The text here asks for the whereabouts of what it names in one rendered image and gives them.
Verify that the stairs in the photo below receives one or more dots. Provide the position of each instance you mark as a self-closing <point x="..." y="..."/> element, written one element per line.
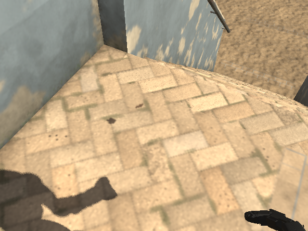
<point x="267" y="96"/>

